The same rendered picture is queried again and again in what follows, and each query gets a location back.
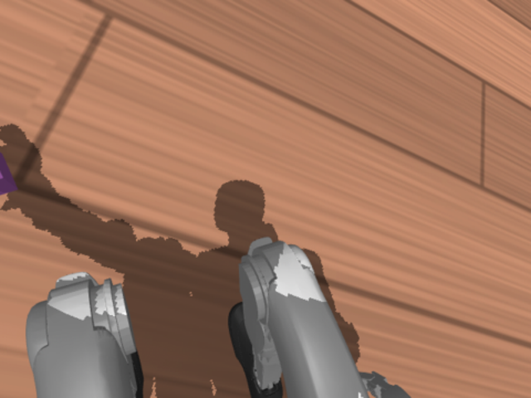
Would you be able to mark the cube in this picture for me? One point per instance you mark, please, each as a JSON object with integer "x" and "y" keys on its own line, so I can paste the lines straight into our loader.
{"x": 7, "y": 183}

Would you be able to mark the right robot foot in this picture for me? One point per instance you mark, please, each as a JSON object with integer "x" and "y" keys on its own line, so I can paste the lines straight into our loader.
{"x": 243, "y": 350}

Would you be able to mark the right robot hand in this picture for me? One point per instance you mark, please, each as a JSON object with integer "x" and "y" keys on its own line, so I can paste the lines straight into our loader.
{"x": 379, "y": 387}

